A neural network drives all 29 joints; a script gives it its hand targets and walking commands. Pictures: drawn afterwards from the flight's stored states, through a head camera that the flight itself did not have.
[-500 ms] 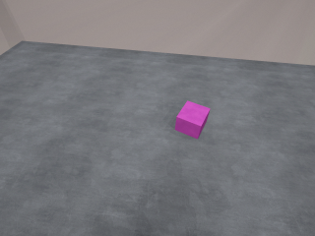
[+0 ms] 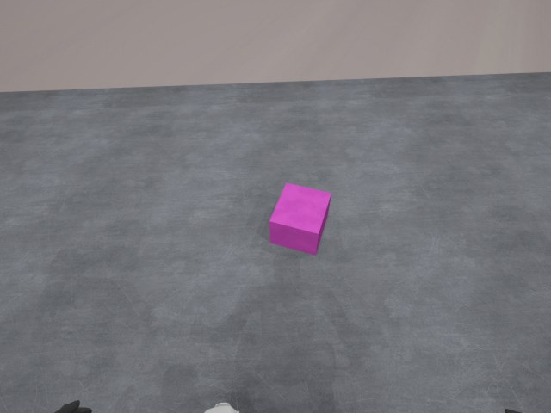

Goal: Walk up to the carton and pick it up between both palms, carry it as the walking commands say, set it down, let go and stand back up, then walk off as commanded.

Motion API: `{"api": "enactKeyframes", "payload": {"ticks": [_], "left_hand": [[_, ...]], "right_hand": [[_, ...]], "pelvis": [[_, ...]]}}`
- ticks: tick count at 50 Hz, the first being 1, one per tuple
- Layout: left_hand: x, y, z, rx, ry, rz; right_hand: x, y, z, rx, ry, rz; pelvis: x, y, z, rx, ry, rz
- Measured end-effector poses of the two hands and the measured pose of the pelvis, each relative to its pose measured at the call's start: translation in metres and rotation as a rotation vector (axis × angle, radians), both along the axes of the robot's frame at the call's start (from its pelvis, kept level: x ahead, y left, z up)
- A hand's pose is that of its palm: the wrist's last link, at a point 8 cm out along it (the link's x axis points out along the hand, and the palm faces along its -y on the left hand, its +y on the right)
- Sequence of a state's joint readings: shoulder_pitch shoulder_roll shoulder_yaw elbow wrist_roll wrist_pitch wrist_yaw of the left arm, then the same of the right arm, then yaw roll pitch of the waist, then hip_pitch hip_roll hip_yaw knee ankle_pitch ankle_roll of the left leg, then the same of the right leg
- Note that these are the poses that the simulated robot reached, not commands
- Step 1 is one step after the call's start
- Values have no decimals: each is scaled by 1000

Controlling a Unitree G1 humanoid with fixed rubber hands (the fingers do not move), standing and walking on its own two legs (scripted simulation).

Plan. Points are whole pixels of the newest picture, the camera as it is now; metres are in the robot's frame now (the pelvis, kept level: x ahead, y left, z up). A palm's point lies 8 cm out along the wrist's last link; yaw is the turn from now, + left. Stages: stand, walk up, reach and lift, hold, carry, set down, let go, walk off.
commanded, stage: walk up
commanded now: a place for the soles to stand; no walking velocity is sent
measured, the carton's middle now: (300, 218) +0.98 -0.08 -0.68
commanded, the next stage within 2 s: none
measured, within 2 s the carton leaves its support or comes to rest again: neither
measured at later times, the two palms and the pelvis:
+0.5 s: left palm (116, 288) +0.34 +0.30 -0.05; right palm (541, 361) +0.22 -0.38 -0.08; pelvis +0.19 -0.03 -0.01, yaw -6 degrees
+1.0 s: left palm (162, 220) +0.50 +0.26 -0.07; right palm (526, 278) +0.36 -0.42 -0.07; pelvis +0.35 -0.06 -0.01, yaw -6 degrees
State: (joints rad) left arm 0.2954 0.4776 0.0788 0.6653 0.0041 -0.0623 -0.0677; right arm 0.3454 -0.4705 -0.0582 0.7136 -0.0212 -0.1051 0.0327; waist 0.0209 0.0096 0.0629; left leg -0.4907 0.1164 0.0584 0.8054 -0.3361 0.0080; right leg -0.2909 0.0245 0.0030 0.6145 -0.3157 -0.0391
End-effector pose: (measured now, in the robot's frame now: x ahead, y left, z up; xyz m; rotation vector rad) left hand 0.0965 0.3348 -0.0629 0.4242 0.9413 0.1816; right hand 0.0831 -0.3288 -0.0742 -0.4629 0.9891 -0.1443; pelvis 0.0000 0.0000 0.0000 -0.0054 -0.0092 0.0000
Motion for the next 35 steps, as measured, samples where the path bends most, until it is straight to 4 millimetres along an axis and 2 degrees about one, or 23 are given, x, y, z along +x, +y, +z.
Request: {"api": "enactKeyframes", "payload": {"ticks": [3,6,9,14,18,21,24,29,32,35], "left_hand": [[5,11,-13,-5,46,7],[29,15,-29,-4,74,-10],[69,5,-31,-21,71,-55],[143,-17,-17,-51,33,-131],[201,-34,-5,-21,-10,-173],[233,-39,0,26,-66,-169],[243,-38,8,51,-76,-133],[243,-30,13,66,-24,-80],[245,-24,7,57,17,-63],[258,-17,-9,45,50,-62]], "right_hand": [[40,7,4,-15,-48,17],[64,4,9,-51,-112,-7],[68,-5,20,-68,-123,-69],[67,-26,30,-91,-68,-127],[74,-49,20,-79,-25,-176],[91,-59,3,-60,7,-192],[125,-54,-6,-24,11,-178],[185,-40,-8,29,5,-116],[222,-33,-6,38,-10,-89],[255,-31,-3,12,-49,-74]], "pelvis": [[27,9,-6,3,-9,-17],[52,15,-15,19,-14,-44],[73,13,-10,29,-18,-72],[109,3,1,24,-15,-97],[142,-12,-2,16,-10,-104],[164,-26,-11,5,-8,-105],[186,-31,-8,0,-9,-99],[220,-32,0,0,-8,-91],[241,-29,0,3,-13,-90],[265,-23,-9,11,-18,-92]]}}
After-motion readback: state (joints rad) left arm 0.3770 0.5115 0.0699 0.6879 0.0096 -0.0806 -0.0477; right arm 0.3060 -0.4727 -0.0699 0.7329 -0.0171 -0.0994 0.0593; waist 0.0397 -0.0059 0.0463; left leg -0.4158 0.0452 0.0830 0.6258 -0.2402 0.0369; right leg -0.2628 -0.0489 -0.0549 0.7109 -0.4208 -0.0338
